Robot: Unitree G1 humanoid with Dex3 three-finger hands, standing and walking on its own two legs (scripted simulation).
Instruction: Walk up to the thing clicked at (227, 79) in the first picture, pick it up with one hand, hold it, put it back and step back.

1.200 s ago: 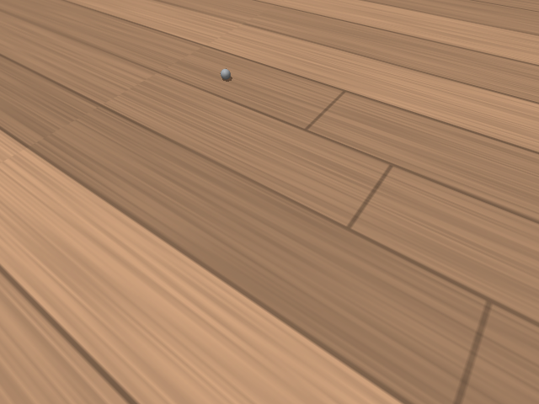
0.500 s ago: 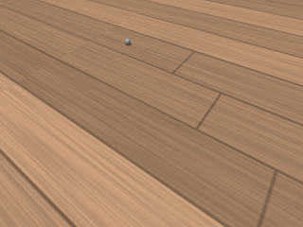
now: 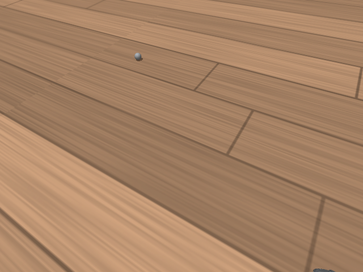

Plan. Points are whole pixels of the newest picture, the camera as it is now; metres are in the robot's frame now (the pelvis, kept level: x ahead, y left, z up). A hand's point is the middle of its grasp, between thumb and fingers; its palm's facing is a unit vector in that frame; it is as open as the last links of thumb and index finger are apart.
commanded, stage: walk up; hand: left
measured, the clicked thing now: (137, 56) +2.29 +0.49 -0.74
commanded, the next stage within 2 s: none
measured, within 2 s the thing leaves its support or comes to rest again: neither
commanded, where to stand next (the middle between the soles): +1.99 +0.84 m, yaw -82 degrees
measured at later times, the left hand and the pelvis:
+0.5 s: hand (89, 231) +0.26 +0.27 -0.12, palm faces -0.30 -0.80 -0.51, open 7.4 cm; pelvis +0.19 -0.02 -0.01, yaw -21 degrees
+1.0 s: hand (141, 93) +0.83 +0.19 -0.11, palm faces -0.60 -0.58 -0.55, open 7.3 cm; pelvis +0.53 +0.03 -0.02, yaw -36 degrees
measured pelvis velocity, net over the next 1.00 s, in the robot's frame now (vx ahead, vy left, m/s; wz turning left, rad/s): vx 0.53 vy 0.03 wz -0.63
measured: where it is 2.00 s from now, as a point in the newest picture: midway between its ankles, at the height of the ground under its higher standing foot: (181, 145)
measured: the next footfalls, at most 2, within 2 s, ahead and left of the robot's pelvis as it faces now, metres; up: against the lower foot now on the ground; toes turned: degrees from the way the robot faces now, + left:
right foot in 0.22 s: +0.11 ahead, -0.19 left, +0.00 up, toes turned -21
left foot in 0.66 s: +0.55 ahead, +0.09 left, +0.00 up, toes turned -24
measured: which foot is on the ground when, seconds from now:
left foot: down 0.00-0.20, up 0.22-0.64, down 0.66-1.00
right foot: down 0.00-0.00, up 0.02-0.20, down 0.22-0.66, up 0.68-1.00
